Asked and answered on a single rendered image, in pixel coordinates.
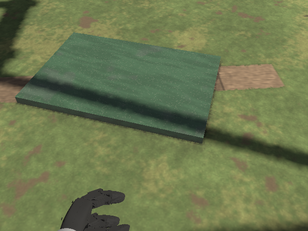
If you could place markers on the left robot hand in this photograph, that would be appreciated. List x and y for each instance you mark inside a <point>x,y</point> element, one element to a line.
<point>80,218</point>

